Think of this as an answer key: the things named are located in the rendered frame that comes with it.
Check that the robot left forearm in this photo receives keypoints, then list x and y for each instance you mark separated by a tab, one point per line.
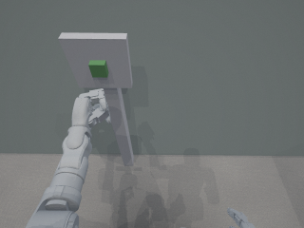
64	192

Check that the left robot upper arm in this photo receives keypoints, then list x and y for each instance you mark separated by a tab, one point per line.
54	219

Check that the button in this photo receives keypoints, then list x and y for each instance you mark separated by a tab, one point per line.
98	68

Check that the panel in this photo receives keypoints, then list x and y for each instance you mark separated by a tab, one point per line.
82	47

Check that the left robot hand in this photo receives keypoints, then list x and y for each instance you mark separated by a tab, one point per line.
84	114

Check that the right robot hand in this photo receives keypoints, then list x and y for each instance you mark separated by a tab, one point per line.
240	219

